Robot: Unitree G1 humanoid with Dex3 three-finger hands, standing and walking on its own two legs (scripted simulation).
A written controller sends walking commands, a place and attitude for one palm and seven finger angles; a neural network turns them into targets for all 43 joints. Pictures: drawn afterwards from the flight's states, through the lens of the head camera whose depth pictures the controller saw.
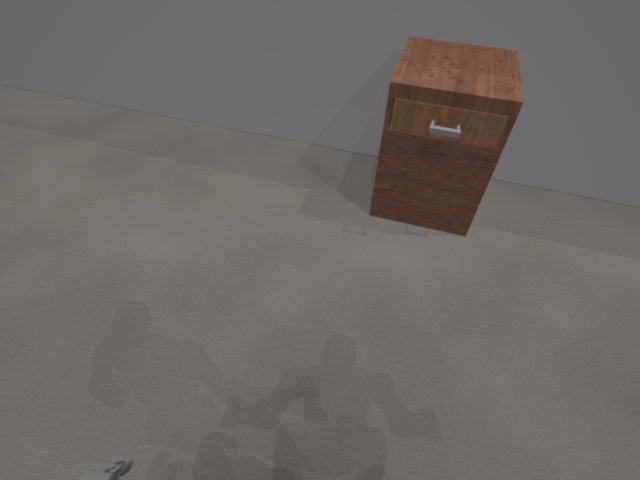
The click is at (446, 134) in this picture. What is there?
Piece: drawer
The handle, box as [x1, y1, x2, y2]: [428, 120, 460, 137]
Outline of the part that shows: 428,131 430,133 458,137 460,133 459,125 457,125 456,129 435,126 433,124 434,121 432,120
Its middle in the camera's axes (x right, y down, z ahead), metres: +0.44 -0.39 +1.37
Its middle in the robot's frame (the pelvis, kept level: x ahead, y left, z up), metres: +1.28 -0.38 -0.25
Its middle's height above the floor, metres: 0.52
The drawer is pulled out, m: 0.00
